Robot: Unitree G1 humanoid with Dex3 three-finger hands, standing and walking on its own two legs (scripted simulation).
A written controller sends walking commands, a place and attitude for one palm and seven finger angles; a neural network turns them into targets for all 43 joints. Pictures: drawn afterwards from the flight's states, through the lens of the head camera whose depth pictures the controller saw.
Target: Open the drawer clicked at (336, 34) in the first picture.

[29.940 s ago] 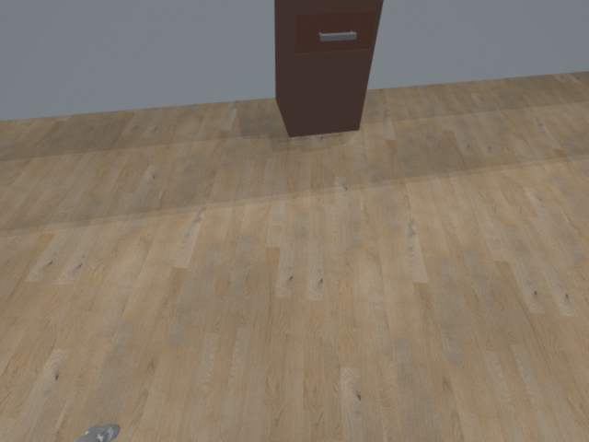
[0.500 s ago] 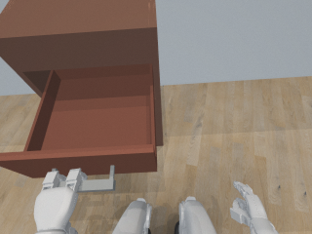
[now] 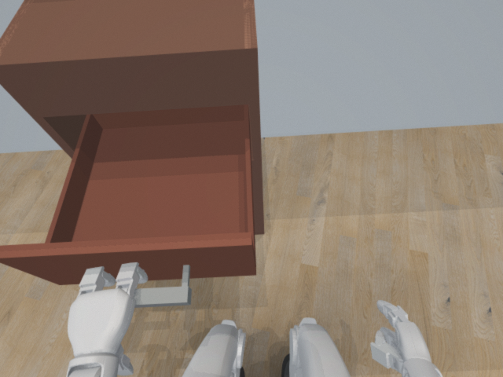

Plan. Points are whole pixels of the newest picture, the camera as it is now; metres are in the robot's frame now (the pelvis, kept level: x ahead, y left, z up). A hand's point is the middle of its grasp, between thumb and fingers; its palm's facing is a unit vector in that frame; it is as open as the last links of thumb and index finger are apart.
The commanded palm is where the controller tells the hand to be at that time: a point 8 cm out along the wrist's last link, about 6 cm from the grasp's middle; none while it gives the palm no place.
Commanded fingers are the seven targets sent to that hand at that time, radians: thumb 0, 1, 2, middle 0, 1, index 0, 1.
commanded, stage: lift the hand off the handle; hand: left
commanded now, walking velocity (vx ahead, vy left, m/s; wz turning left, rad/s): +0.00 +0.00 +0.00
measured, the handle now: (138, 285) +0.26 +0.22 -0.06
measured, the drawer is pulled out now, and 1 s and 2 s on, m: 0.28 0.28 0.28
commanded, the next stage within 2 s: none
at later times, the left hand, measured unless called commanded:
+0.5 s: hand (109, 315) +0.21 +0.23 -0.02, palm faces -0.08 -0.09 -0.99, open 13.6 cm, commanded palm +0.20 +0.23 +0.03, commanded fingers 0.00 -0.50 0.30 -0.30 -1.20 -0.30 -1.20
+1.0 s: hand (93, 313) +0.20 +0.24 +0.02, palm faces -0.07 -0.10 -0.99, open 13.8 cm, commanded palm +0.19 +0.23 +0.07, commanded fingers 0.00 -0.50 0.30 -0.30 -1.20 -0.30 -1.20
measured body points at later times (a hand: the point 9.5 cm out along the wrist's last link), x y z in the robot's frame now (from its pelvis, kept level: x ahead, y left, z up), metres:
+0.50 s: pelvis +0.02 +0.00 +0.03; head +0.10 -0.02 +0.47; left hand +0.21 +0.24 +0.03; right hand +0.23 -0.23 -0.08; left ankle +0.02 +0.11 -0.60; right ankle +0.05 -0.08 -0.60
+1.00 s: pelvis +0.03 +0.01 +0.06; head +0.10 -0.02 +0.50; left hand +0.20 +0.24 +0.07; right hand +0.24 -0.22 -0.05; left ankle +0.02 +0.11 -0.60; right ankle +0.05 -0.08 -0.60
